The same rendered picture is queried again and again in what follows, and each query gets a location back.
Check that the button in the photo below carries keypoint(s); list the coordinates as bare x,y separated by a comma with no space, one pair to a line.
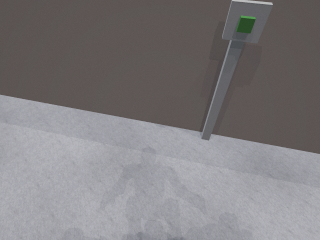
245,24

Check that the panel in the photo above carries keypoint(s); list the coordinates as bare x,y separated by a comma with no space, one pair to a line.
258,9

